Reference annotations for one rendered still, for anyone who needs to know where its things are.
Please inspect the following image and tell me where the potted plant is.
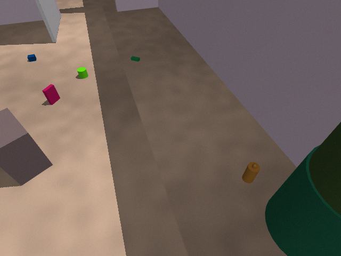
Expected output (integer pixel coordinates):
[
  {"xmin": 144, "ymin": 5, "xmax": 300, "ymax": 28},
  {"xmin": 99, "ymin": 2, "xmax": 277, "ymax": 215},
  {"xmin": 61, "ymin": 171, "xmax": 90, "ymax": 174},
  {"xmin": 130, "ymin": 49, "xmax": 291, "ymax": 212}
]
[{"xmin": 265, "ymin": 122, "xmax": 341, "ymax": 256}]

